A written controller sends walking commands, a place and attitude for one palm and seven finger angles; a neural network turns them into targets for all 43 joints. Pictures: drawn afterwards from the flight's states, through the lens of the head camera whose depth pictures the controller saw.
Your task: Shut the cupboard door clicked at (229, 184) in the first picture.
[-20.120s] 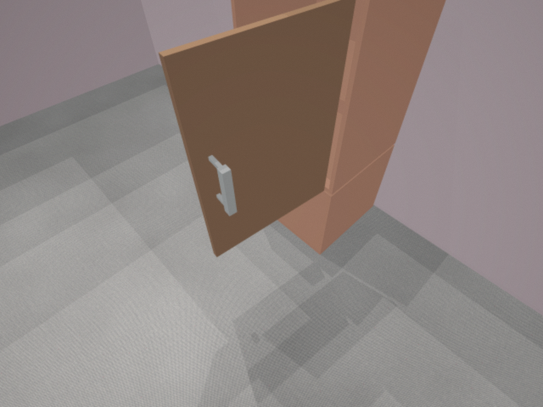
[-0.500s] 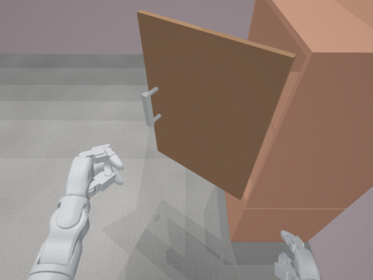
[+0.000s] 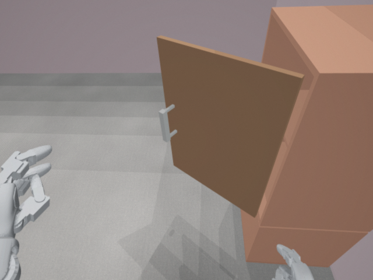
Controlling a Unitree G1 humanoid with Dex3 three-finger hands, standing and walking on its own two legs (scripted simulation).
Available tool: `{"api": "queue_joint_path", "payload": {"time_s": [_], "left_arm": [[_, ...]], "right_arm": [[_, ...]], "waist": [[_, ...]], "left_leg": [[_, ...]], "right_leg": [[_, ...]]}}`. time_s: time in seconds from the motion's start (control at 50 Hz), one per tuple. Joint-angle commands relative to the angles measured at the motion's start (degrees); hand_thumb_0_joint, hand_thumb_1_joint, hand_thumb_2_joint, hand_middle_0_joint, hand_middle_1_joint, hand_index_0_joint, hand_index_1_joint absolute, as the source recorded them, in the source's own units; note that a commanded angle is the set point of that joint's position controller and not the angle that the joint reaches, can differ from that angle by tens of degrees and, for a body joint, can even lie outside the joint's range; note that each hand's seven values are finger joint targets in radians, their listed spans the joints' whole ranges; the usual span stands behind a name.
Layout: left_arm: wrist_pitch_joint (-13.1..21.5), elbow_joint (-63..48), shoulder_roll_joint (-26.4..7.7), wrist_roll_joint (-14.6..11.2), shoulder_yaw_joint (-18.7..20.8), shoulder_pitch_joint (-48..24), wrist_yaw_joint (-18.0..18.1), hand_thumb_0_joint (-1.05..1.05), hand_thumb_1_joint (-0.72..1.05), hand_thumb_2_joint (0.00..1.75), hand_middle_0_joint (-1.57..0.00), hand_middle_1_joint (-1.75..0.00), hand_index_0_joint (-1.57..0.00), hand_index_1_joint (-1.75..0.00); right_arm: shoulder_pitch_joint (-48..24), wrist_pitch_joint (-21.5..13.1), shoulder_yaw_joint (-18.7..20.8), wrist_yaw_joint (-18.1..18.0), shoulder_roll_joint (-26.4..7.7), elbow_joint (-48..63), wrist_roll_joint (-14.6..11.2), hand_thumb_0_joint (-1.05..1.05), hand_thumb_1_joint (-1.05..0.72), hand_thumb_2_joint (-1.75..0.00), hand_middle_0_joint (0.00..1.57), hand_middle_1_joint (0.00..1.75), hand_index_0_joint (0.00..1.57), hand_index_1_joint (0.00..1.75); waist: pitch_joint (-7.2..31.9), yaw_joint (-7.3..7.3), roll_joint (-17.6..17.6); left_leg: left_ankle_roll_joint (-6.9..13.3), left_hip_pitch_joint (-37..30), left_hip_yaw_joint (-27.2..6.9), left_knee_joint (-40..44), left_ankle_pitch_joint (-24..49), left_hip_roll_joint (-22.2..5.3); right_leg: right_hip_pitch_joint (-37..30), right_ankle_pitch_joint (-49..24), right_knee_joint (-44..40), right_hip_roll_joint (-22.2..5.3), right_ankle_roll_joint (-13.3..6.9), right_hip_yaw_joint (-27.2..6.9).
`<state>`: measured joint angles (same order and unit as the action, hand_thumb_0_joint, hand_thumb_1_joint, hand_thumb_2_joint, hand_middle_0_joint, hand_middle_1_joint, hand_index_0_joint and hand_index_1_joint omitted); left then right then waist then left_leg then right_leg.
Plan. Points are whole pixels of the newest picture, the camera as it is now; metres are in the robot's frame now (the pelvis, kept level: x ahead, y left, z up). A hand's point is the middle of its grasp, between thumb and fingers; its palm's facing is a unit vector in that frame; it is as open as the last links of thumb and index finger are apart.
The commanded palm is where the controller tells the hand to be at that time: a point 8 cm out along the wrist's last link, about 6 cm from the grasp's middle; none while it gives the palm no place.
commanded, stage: draw the hand back to the body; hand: left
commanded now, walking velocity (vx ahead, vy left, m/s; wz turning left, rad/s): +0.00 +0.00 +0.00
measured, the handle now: (169, 123) +0.65 +0.16 -0.05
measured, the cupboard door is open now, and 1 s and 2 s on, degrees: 54 54 54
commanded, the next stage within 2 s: step back with the hand held close in 0.38 s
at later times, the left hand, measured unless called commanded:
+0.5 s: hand (45, 211) +0.17 +0.25 +0.16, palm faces +0.45 -0.80 -0.39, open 7.4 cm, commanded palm +0.12 +0.28 +0.17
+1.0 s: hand (25, 218) +0.16 +0.28 +0.16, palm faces +0.40 -0.78 -0.47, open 7.4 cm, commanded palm +0.10 +0.31 +0.17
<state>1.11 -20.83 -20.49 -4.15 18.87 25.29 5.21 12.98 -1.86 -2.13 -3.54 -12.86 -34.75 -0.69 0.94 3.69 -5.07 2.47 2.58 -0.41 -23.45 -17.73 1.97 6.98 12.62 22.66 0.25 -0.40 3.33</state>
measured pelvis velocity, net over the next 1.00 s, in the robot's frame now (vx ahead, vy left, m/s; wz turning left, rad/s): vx -0.05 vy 0.01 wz -0.03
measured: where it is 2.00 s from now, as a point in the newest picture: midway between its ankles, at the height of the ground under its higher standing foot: outside the picture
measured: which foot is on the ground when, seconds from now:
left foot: down 0.00-1.00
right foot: down 0.00-1.00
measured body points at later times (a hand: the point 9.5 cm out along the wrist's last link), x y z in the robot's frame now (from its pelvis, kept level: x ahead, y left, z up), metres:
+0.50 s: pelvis -0.02 -0.02 +0.00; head -0.06 -0.04 +0.45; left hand +0.14 +0.29 +0.18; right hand +0.16 -0.24 -0.08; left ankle -0.05 +0.09 -0.74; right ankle +0.00 -0.12 -0.74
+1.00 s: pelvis -0.05 +0.01 -0.01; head -0.05 +0.02 +0.44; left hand +0.13 +0.32 +0.18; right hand +0.11 -0.24 -0.09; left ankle -0.05 +0.09 -0.74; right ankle +0.00 -0.12 -0.74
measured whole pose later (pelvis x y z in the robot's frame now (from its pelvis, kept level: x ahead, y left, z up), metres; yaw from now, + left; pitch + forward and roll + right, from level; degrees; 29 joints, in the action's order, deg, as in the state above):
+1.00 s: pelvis -0.05 +0.01 -0.01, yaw -2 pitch +1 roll +0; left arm 10.2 -25.6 -24.2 -2.8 24.9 30.3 7.6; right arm 11.8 1.3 0.3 -4.9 -13.2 -31.3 -1.1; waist 1.6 -0.4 -0.1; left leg 4.0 16.0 2.5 -31.9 -17.0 2.9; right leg 20.6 10.4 30.1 -0.8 0.7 0.8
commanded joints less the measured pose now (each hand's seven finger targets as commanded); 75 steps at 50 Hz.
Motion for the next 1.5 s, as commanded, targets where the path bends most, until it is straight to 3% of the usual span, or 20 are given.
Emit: {"api": "queue_joint_path", "payload": {"time_s": [0.0,0.06,0.14,0.22,0.3,0.48,0.5,0.52,0.54,0.6,0.72,0.78,0.82,0.9,1.0,1.16,1.3,1.36,1.42,1.48], "left_arm": [[4.7,-12.9,-10.7,0.0,7.9,-2.6,1.4,0.00,0.90,0.90,-0.20,-0.30,-0.20,-0.30],[4.8,-10.2,-8.9,0.2,5.8,-4.4,1.3,0.00,0.90,0.90,-0.20,-0.30,-0.20,-0.30],[5.9,-11.5,-10.1,0.4,6.5,-6.4,1.8,0.00,0.90,0.90,-0.20,-0.30,-0.20,-0.30],[6.4,-11.9,-11.4,0.2,7.6,-7.1,1.9,0.00,0.90,0.90,-0.20,-0.30,-0.20,-0.30],[6.9,-13.1,-11.6,0.2,8.1,-6.7,2.0,0.00,0.90,0.90,-0.20,-0.30,-0.20,-0.30],[7.1,-10.8,-10.6,-0.1,7.9,-4.4,1.5,0.00,0.90,0.90,-0.20,-0.30,-0.20,-0.30],[9.8,-14.0,-15.8,0.2,13.8,-10.1,2.2,0.00,0.90,0.90,-0.20,-0.30,-0.20,-0.30],[10.2,-8.8,-12.3,0.2,11.2,-4.3,2.1,0.00,0.90,0.90,-0.20,-0.30,-0.20,-0.30],[10.7,-8.1,-10.8,0.5,9.5,-2.5,2.0,0.00,0.90,0.90,-0.20,-0.30,-0.20,-0.30],[12.2,-9.9,-11.7,0.6,10.0,0.0,2.5,0.00,0.90,0.90,-0.20,-0.30,-0.20,-0.30],[12.8,-15.4,-14.3,0.5,12.3,1.7,3.7,0.00,0.90,0.90,-0.20,-0.30,-0.20,-0.30],[12.3,-15.8,-14.7,0.6,13.1,2.6,3.7,0.00,0.90,0.90,-0.20,-0.30,-0.20,-0.30],[11.9,-15.7,-14.5,0.6,13.1,3.3,3.7,0.00,0.90,0.90,-0.20,-0.30,-0.20,-0.30],[12.1,-15.7,-13.6,0.9,12.6,3.6,3.8,0.00,0.90,0.90,-0.20,-0.30,-0.20,-0.30],[13.2,-16.9,-13.9,1.8,13.6,2.5,3.9,0.00,0.90,0.90,-0.20,-0.30,-0.20,-0.30],[14.5,-18.6,-13.8,2.7,14.0,-1.0,4.1,0.00,0.90,0.90,-0.20,-0.30,-0.20,-0.30],[15.8,-19.5,-13.8,2.9,13.9,-1.0,4.7,0.00,0.90,0.90,-0.20,-0.30,-0.20,-0.30],[16.5,-19.8,-14.3,3.2,14.7,-0.7,4.9,0.00,0.90,0.90,-0.20,-0.30,-0.20,-0.30],[17.1,-20.0,-14.0,3.3,15.5,0.1,4.9,0.00,0.90,0.90,-0.20,-0.30,-0.20,-0.30],[16.9,-20.0,-13.5,3.2,15.1,-0.2,4.4,0.00,0.90,0.90,-0.20,-0.30,-0.20,-0.30]], "right_arm": [[-8.2,-4.8,2.7,-0.4,-5.5,8.9,-0.1,0.00,-0.90,-0.90,0.20,0.30,0.20,0.30],[-7.9,-5.2,3.2,-0.7,-6.4,8.0,-0.1,0.00,-0.90,-0.90,0.20,0.30,0.20,0.30],[-8.3,-5.8,3.3,-1.1,-6.3,8.0,-0.2,0.00,-0.90,-0.90,0.20,0.30,0.20,0.30],[-9.3,-6.3,2.9,-1.4,-5.8,8.0,-0.2,0.00,-0.90,-0.90,0.20,0.30,0.20,0.30],[-9.4,-7.2,2.7,-1.4,-5.4,7.7,-0.2,0.00,-0.90,-0.90,0.20,0.30,0.20,0.30],[-9.1,-7.3,3.0,-1.1,-5.5,7.5,-0.1,0.00,-0.90,-0.90,0.20,0.30,0.20,0.30],[-8.4,-6.0,3.9,-0.9,-7.5,9.4,-0.5,0.00,-0.90,-0.90,0.20,0.30,0.20,0.30],[-7.2,-5.2,4.0,-0.9,-6.9,8.1,-0.4,0.00,-0.90,-0.90,0.20,0.30,0.20,0.30],[-7.1,-4.5,4.2,-0.6,-6.7,7.9,-0.3,0.00,-0.90,-0.90,0.20,0.30,0.20,0.30],[-6.9,-3.3,4.8,-0.6,-6.7,8.1,-0.5,0.00,-0.90,-0.90,0.20,0.30,0.20,0.30],[-8.1,-1.4,5.1,-1.9,-8.0,10.1,-0.4,0.00,-0.90,-0.90,0.20,0.30,0.20,0.30],[-7.9,-0.5,5.3,-2.4,-7.8,11.2,-0.2,0.00,-0.90,-0.90,0.20,0.30,0.20,0.30],[-7.4,0.0,5.5,-2.2,-8.1,11.7,-0.3,0.00,-0.90,-0.90,0.20,0.30,0.20,0.30],[-7.3,0.3,5.5,-2.0,-8.3,12.3,-0.5,0.00,-0.90,-0.90,0.20,0.30,0.20,0.30],[-7.2,-0.4,5.4,-2.0,-8.4,12.9,-0.2,0.00,-0.90,-0.90,0.20,0.30,0.20,0.30],[-5.6,-1.6,5.5,-1.8,-8.8,12.6,0.1,0.00,-0.90,-0.90,0.20,0.30,0.20,0.30],[-5.0,-2.3,5.4,-1.2,-8.3,12.1,0.3,0.00,-0.90,-0.90,0.20,0.30,0.20,0.30],[-5.4,-2.6,5.3,-1.2,-8.7,11.7,0.5,0.00,-0.90,-0.90,0.20,0.30,0.20,0.30],[-5.5,-3.1,5.5,-1.5,-8.5,11.5,0.8,0.00,-0.90,-0.90,0.20,0.30,0.20,0.30],[-5.5,-3.0,5.6,-1.5,-8.3,11.3,0.8,0.00,-0.90,-0.90,0.20,0.30,0.20,0.30]], "waist": [[2.5,-0.20,0.4],[-0.9,-0.95,3.1],[1.5,-0.62,2.0],[0.2,-0.08,2.2],[0.3,0.04,-1.5],[-0.6,-0.13,1.4],[-1.6,-2.48,2.4],[-0.7,-3.08,6.8],[-0.3,-3.24,9.2],[4.6,-3.63,7.2],[7.9,-3.50,0.8],[9.2,-3.24,0.8],[8.7,-3.38,2.1],[5.8,-3.58,2.1],[4.4,-3.57,-0.7],[3.6,-4.06,0.7],[3.3,-4.41,3.9],[3.4,-4.40,0.7],[5.0,-3.93,-2.1],[5.4,-3.99,-1.0]], "left_leg": [[-3.2,5.9,-1.1,3.3,24.1,-3.4],[-2.4,6.8,-0.9,4.1,17.8,-3.5],[-1.7,6.3,-0.9,4.5,13.8,-3.0],[-1.1,7.8,-0.7,4.8,10.2,-2.7],[-1.4,7.9,-0.4,4.9,10.1,-2.7],[-1.0,8.0,0.1,4.9,10.1,-2.9],[0.2,12.6,-1.3,0.8,4.5,-3.9],[0.2,11.7,-2.0,-2.5,3.4,-3.4],[0.2,11.5,-1.7,-4.8,3.3,-3.2],[-0.2,12.0,-1.7,-5.8,4.9,-3.5],[-0.3,14.7,-4.9,0.6,19.8,-7.0],[-0.4,16.7,-5.2,0.2,24.9,-8.2],[-0.3,18.9,-5.4,0.2,22.1,-8.5],[1.0,26.5,-6.7,2.5,8.0,-8.8],[3.0,35.6,-8.3,5.6,-4.3,-10.2],[3.8,41.3,-8.7,3.5,-15.3,-9.2],[3.0,38.2,-7.8,-2.0,-16.1,-7.0],[3.5,41.0,-9.7,1.2,-16.4,-8.5],[4.7,45.4,-11.8,4.6,-13.2,-11.8],[4.4,45.6,-11.2,2.7,-10.0,-12.0]], "right_leg": [[-5.3,-13.1,-0.6,-1.2,-0.7,-0.8],[-2.6,-8.7,-1.8,-1.3,-0.6,-0.9],[-3.4,-5.7,-1.6,-1.4,-0.6,-1.5],[-3.6,-2.8,-2.6,-1.5,-0.6,-2.2],[-4.2,-3.0,-2.8,-1.5,-0.8,-2.5],[-3.5,-2.8,-3.5,-1.6,-0.6,-2.9],[0.8,-1.9,-6.9,-5.6,-1.3,-11.1],[3.1,1.0,-8.6,-8.2,-2.2,-12.8],[5.2,2.2,-9.6,-9.7,-2.6,-14.1],[3.7,-2.9,-6.3,-11.8,-3.8,-13.1],[-1.2,-18.0,5.4,-5.6,-0.8,-6.1],[-3.3,-22.3,8.5,-4.6,-0.2,-5.8],[-3.6,-22.3,9.2,-4.7,-0.3,-6.6],[-3.8,-15.2,9.5,-4.4,-0.1,-7.8],[-7.1,-12.6,13.5,-2.7,0.8,-7.3],[-6.7,-8.9,15.0,-3.3,0.1,-9.6],[0.4,-0.4,9.6,-6.4,-1.7,-14.2],[-2.0,-2.6,12.7,-4.4,-1.1,-11.9],[-8.2,-11.1,20.4,-1.5,0.4,-8.1],[-8.7,-14.2,21.5,-1.7,0.3,-8.9]]}}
